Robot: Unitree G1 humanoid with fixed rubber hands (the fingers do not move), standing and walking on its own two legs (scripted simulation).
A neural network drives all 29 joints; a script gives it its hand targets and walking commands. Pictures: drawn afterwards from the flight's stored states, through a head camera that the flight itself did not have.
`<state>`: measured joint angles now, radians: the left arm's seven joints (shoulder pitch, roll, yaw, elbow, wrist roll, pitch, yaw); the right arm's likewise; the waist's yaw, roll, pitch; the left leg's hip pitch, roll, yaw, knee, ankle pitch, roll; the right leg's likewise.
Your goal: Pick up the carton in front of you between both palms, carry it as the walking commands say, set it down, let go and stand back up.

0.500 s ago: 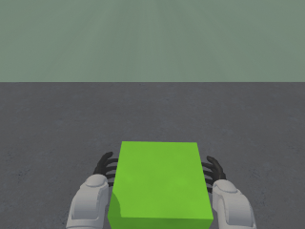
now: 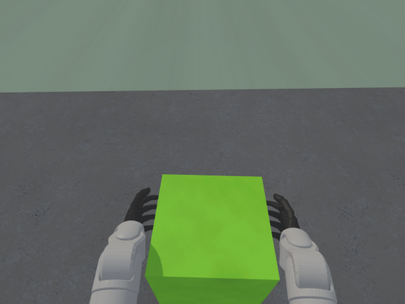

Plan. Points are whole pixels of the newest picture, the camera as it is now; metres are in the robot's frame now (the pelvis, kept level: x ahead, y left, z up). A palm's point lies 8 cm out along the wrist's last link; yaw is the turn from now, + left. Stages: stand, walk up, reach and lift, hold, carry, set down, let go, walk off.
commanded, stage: carry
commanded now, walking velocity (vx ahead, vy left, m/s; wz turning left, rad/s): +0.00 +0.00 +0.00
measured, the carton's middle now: (210, 246) +0.29 +0.00 -0.05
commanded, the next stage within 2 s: hold in 1.08 s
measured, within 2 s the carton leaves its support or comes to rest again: neither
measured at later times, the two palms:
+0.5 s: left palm (131, 227) +0.28 +0.15 +0.04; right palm (286, 237) +0.27 -0.14 +0.03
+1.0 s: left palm (127, 229) +0.27 +0.16 +0.03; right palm (282, 237) +0.27 -0.14 +0.03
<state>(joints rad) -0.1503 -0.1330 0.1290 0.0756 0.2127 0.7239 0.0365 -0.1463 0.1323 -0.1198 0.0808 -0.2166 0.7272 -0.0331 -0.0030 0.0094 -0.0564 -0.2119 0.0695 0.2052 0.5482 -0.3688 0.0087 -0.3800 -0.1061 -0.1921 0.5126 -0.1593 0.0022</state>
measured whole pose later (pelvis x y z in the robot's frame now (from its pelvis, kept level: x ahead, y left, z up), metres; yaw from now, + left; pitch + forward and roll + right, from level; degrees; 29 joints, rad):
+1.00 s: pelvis -0.01 +0.01 +0.00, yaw +0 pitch +2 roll +0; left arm -0.18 -0.14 0.14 0.11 0.23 0.74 0.03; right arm -0.17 0.13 -0.14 0.11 -0.23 0.74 -0.03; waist 0.00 0.01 -0.05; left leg -0.23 0.06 0.22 0.57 -0.37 0.03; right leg -0.39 -0.13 -0.19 0.51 -0.14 0.02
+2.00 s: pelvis -0.02 -0.06 +0.01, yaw +14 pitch -7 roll +0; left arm -0.30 -0.16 0.29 0.34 0.32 0.66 -0.04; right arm -0.27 0.15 -0.23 0.28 -0.32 0.72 0.02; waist 0.00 0.04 0.02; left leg -0.03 0.02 -0.15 0.36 -0.21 -0.04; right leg -0.10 0.03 0.04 0.33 -0.11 -0.01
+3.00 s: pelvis -0.07 -0.06 -0.19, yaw +16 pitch +45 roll +4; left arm -0.80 -0.14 0.44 0.58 0.19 0.22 0.10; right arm -0.79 0.02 -0.42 0.58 -0.26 0.26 0.00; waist -0.04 0.06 -0.23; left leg -1.71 -0.11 -0.09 1.44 -0.51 -0.08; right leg -1.82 0.07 0.14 1.42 -0.38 0.05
